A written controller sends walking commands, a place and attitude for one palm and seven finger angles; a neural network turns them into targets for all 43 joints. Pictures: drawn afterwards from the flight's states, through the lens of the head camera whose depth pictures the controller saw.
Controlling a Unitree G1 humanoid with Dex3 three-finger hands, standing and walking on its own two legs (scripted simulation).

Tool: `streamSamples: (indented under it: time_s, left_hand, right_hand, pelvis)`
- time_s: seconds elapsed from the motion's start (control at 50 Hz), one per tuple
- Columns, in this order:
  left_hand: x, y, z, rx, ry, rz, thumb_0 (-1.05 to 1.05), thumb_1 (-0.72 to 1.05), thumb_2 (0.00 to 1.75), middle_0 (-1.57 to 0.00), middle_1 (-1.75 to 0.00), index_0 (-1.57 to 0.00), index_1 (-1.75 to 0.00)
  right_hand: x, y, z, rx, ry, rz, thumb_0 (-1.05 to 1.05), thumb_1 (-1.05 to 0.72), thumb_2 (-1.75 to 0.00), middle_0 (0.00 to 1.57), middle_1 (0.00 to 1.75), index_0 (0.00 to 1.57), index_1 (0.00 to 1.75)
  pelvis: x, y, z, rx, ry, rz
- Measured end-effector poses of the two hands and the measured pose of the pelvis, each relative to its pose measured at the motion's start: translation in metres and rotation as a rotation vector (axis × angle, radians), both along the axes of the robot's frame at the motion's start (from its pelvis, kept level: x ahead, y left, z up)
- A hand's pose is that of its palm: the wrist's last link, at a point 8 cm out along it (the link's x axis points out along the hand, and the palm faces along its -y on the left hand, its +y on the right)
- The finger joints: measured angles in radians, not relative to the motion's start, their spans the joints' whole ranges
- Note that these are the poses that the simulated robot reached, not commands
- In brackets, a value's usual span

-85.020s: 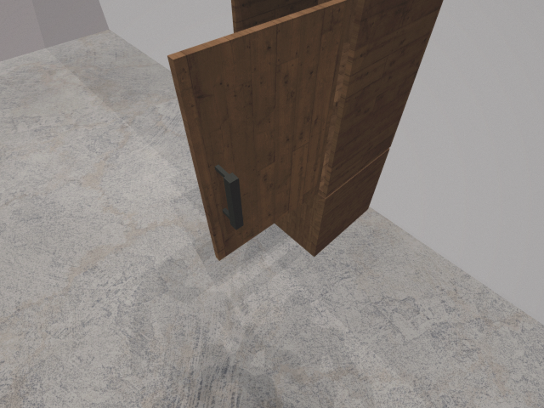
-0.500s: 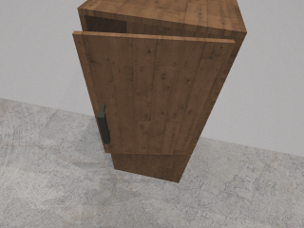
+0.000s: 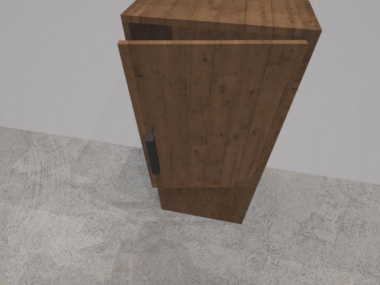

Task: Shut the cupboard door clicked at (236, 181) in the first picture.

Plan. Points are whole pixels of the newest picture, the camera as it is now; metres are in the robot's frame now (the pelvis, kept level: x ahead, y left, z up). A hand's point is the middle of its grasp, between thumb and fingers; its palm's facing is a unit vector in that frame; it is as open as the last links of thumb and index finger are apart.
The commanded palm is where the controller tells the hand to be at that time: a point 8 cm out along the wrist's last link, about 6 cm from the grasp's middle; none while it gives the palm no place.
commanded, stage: come to a stop and stand still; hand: left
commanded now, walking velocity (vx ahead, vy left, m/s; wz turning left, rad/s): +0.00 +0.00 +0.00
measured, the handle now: (154, 150) +0.50 +0.14 -0.07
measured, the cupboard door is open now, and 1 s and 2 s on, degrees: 11 11 11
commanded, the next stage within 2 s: look again from close up in 0.10 s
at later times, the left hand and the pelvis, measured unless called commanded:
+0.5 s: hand out of the picture +0.03 +0.16 -0.18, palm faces -0.02 -0.99 -0.17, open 7.4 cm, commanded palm none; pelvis +0.03 -0.01 +0.00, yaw -1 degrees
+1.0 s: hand (123, 233) +0.23 +0.17 -0.04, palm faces +0.25 -0.96 -0.10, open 7.2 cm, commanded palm +0.14 +0.21 -0.07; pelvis +0.04 -0.03 -0.02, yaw +4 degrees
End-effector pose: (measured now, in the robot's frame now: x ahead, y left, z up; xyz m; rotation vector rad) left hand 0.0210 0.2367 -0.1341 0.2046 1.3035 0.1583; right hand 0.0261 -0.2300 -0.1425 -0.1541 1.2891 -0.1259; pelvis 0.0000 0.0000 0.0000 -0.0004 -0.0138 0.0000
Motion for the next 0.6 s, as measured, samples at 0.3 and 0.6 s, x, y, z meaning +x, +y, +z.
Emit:
streamSamples:
  time_s: [0.3,0.6]
  left_hand:
    - [-0.025,-0.023,-0.008,-0.068,0.142,0.016,0.01,0.91,0.90,-0.20,-0.30,-0.20,-0.30]
    - [0.021,-0.028,-0.010,-0.057,0.087,-0.002,0.01,0.91,0.90,-0.20,-0.30,-0.20,-0.30]
  right_hand:
    - [-0.001,0.001,0.004,-0.009,0.070,-0.019,0.01,-0.92,-0.90,0.20,0.30,0.20,0.30]
    - [0.012,-0.006,0.005,-0.016,0.087,-0.038,0.01,-0.93,-0.90,0.20,0.30,0.20,0.30]
  pelvis:
    - [0.015,-0.003,0.004,0.004,0.015,-0.013]
    - [0.035,-0.012,0.005,0.006,0.012,-0.017]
